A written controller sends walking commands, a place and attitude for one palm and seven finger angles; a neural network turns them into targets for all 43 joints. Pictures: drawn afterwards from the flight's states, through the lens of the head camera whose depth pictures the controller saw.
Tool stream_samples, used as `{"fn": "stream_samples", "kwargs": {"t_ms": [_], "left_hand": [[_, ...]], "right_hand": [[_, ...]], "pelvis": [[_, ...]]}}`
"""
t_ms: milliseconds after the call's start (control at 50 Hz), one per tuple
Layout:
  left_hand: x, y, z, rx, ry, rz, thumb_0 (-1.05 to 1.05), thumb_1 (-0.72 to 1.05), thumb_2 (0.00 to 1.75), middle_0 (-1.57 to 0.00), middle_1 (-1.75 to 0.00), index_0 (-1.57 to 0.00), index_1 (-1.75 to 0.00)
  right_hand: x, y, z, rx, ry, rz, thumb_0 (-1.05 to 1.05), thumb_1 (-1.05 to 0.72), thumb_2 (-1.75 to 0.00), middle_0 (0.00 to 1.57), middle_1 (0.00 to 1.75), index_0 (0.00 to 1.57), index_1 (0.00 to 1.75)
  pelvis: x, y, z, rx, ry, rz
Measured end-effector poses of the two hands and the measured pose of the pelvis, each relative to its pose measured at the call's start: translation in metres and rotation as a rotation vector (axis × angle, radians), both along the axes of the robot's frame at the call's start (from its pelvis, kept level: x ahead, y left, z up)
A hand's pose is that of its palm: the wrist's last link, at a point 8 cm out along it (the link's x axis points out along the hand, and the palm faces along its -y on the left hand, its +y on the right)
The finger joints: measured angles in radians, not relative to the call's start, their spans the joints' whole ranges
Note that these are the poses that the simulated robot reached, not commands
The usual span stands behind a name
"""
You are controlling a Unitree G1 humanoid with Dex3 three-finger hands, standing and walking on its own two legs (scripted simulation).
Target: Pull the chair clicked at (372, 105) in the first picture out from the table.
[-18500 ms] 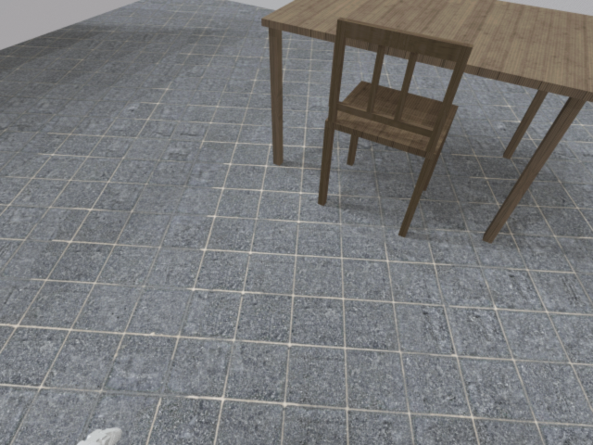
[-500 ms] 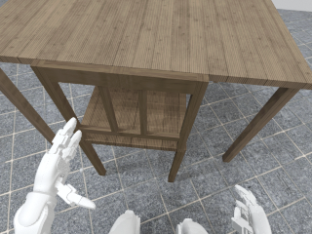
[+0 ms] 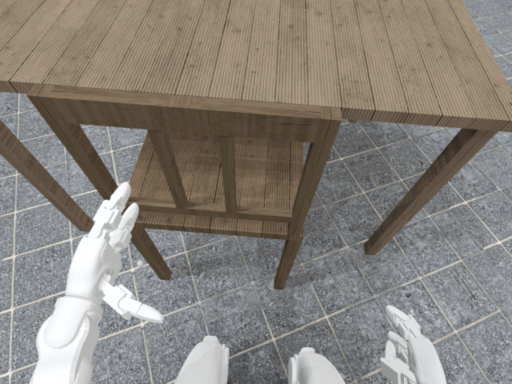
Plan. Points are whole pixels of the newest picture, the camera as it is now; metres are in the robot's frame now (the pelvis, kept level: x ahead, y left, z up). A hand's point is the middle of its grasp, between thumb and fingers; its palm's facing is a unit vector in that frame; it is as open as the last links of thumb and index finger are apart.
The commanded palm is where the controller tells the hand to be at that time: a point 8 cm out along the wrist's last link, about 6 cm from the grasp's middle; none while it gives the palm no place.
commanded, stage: aim the fingers beside a spindle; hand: left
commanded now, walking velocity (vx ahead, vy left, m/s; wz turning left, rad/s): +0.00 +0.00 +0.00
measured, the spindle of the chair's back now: (171, 171) +0.47 +0.18 +0.00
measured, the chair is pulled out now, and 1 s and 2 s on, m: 0.00 0.00 0.00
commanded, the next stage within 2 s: none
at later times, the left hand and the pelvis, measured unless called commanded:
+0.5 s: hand (158, 245) +0.32 +0.17 +0.01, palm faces -0.07 -1.00 -0.03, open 16.9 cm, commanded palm +0.30 +0.22 +0.02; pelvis +0.00 +0.01 -0.01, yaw -1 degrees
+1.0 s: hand (166, 247) +0.32 +0.16 +0.00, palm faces -0.07 -1.00 -0.03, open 16.9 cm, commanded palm +0.30 +0.20 +0.01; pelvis +0.00 +0.00 -0.02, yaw +0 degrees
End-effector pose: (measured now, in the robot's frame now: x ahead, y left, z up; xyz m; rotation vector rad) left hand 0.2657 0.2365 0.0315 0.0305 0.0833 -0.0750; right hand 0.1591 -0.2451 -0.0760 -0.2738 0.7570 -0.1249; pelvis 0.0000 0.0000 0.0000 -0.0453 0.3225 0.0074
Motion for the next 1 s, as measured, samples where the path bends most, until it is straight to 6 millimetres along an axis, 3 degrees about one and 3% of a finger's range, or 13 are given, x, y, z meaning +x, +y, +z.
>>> {"fn": "stream_samples", "kwargs": {"t_ms": [140, 580, 740, 920, 1000], "left_hand": [[0.011, -0.004, 0.002, 0.005, -0.037, -0.001, -0.01, -0.5, 0.3, -0.06, -0.08, -0.06, -0.08], [0.038, -0.017, -0.02, -0.005, -0.026, 0.0, -0.01, -0.5, 0.3, -0.06, -0.08, -0.06, -0.08], [0.038, -0.03, -0.019, -0.003, -0.032, -0.021, -0.01, -0.5, 0.3, -0.06, -0.08, -0.06, -0.08], [0.036, -0.02, -0.023, 0.015, -0.018, 0.025, -0.01, -0.5, 0.3, -0.06, -0.08, -0.06, -0.08], [0.036, -0.025, -0.025, 0.005, -0.016, 0.002, -0.01, -0.5, 0.3, -0.06, -0.08, -0.06, -0.08]], "right_hand": [[-0.002, 0.002, -0.004, 0.002, 0.014, 0.002, 0.01, -0.9, -0.9, 0.2, 0.3, 0.2, 0.3], [-0.013, 0.008, -0.025, 0.009, 0.102, -0.007, 0.01, -0.9, -0.9, 0.2, 0.3, 0.2, 0.3], [-0.014, 0.01, -0.028, 0.02, 0.117, -0.014, 0.01, -0.9, -0.9, 0.2, 0.3, 0.2, 0.3], [-0.011, 0.009, -0.029, 0.028, 0.125, -0.005, 0.01, -0.9, -0.9, 0.2, 0.3, 0.2, 0.3], [-0.01, 0.006, -0.03, 0.018, 0.124, -0.007, 0.01, -0.9, -0.9, 0.2, 0.3, 0.2, 0.3]], "pelvis": [[-0.001, 0.001, -0.002, 0.001, 0.01, -0.005], [-0.004, 0.007, -0.014, -0.003, 0.047, -0.009], [-0.004, 0.009, -0.014, -0.001, 0.049, -0.012], [-0.003, 0.005, -0.015, 0.002, 0.048, -0.01], [-0.004, 0.004, -0.016, -0.001, 0.048, -0.005]]}}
